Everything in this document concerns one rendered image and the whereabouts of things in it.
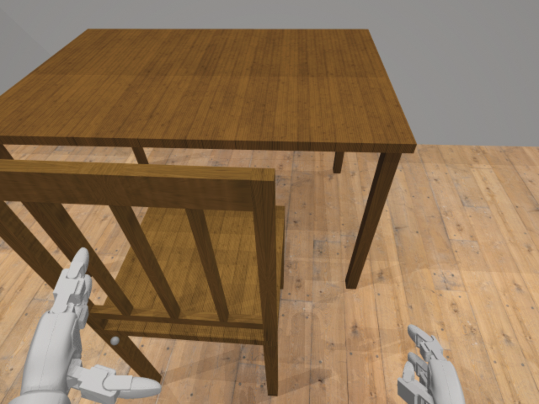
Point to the robot right hand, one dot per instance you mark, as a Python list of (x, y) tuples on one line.
[(438, 379)]

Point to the chair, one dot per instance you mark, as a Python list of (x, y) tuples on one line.
[(206, 263)]

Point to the table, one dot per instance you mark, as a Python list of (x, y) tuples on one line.
[(313, 90)]

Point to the robot left hand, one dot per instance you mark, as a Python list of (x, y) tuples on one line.
[(50, 364)]

